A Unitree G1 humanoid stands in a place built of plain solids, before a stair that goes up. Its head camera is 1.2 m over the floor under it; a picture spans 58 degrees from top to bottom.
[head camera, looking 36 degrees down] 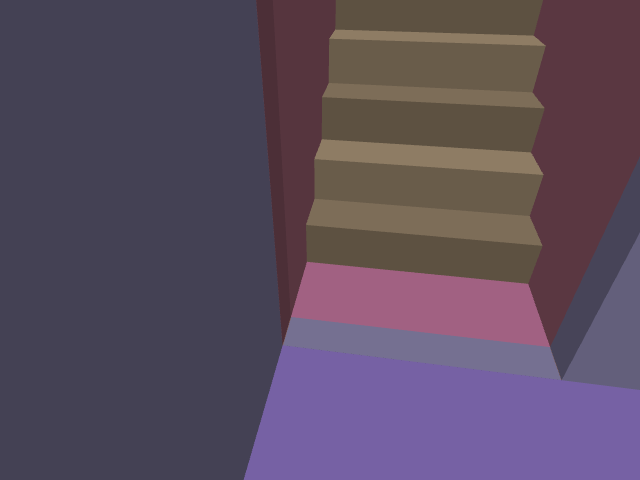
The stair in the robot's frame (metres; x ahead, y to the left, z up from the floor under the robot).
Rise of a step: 0.20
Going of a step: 0.21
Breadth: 0.93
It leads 9 degrees to the right of straight ahead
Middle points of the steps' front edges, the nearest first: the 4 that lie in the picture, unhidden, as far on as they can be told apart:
1.41 -0.40 0.20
1.63 -0.44 0.39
1.84 -0.47 0.59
2.05 -0.50 0.79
